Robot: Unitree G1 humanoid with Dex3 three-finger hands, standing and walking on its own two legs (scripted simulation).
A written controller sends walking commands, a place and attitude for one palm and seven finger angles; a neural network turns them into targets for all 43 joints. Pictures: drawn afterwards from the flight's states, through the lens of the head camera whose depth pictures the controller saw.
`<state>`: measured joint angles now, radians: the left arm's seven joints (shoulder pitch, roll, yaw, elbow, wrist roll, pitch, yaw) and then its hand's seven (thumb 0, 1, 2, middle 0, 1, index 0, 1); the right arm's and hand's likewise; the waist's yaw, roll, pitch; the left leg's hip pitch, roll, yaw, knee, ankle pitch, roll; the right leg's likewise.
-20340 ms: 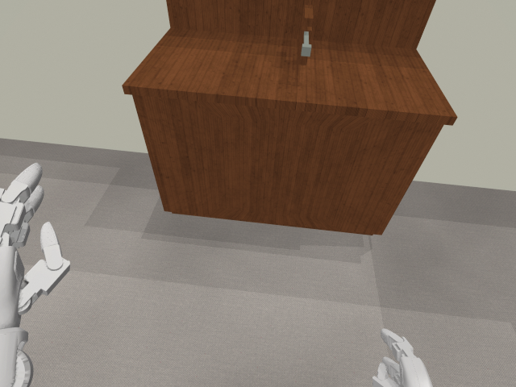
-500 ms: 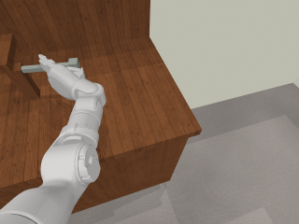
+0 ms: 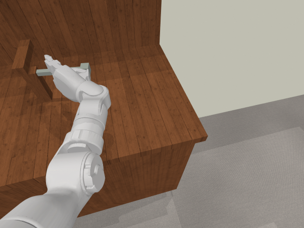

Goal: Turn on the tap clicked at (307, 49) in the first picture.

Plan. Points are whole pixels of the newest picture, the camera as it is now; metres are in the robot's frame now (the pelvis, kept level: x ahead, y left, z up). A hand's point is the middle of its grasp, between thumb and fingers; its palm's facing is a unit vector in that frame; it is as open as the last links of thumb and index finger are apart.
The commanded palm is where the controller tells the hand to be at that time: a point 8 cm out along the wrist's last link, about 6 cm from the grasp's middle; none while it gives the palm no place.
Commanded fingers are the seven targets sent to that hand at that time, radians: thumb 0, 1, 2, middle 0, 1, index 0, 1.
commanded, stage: lift the hand up off the lever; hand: left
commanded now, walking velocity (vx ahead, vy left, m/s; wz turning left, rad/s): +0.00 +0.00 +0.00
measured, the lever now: (85, 69) +0.56 +0.19 +0.10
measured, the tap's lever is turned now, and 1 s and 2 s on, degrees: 82 82 82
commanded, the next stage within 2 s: draw the hand back beside the body in 1.28 s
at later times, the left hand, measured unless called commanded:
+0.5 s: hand (84, 71) +0.48 +0.16 +0.16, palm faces +0.76 -0.64 -0.10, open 7.8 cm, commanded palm +0.43 +0.18 +0.16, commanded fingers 0.00 0.90 0.90 -0.15 -0.15 -0.15 -0.15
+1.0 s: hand (80, 64) +0.49 +0.17 +0.18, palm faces +0.77 -0.63 -0.09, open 7.8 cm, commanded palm +0.43 +0.18 +0.18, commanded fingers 0.00 0.90 0.90 -0.15 -0.15 -0.15 -0.15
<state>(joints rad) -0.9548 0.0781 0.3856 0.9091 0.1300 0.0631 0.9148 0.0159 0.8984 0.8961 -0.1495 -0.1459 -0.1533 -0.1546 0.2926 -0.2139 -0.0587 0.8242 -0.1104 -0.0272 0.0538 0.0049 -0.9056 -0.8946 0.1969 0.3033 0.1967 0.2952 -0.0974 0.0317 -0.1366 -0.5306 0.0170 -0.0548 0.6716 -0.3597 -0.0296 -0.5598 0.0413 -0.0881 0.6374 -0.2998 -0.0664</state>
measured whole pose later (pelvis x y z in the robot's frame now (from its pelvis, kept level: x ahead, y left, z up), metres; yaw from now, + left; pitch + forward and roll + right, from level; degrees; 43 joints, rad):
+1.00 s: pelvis +0.00 +0.00 +0.01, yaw -1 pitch +10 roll +0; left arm -0.96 0.09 0.40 0.83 0.10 0.18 0.89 0.02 0.90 0.90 -0.15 -0.15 -0.15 -0.15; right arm 0.30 -0.21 -0.06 0.84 -0.09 -0.04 0.03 0.01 -0.91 -0.89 0.20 0.30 0.20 0.30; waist -0.08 0.04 -0.12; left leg -0.43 0.02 -0.03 0.58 -0.32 -0.02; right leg -0.48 0.04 -0.06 0.56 -0.26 -0.06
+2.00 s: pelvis -0.02 +0.02 +0.03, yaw -2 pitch -5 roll +0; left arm -0.18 0.27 0.08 0.12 -0.09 -0.10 0.11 0.01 0.89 0.90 -0.17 -0.21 -0.18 -0.22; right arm 0.14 -0.22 0.01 0.68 0.04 -0.02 -0.04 0.01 -0.90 -0.89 0.20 0.30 0.20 0.30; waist 0.03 0.05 0.04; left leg -0.07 0.00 -0.01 0.37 -0.22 0.00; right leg -0.12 0.03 -0.04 0.37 -0.16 -0.04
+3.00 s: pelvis -0.01 +0.01 +0.02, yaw -1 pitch -6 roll +0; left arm 0.43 0.32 0.25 -0.36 -0.09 -0.12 0.11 0.02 0.89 0.90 -0.21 -0.30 -0.21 -0.31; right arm 0.18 -0.21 -0.01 0.65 0.01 -0.10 -0.05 0.01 -0.90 -0.89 0.20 0.30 0.20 0.30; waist 0.05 0.07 0.04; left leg -0.05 0.01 -0.02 0.40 -0.26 -0.01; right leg -0.09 0.04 -0.05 0.37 -0.19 -0.05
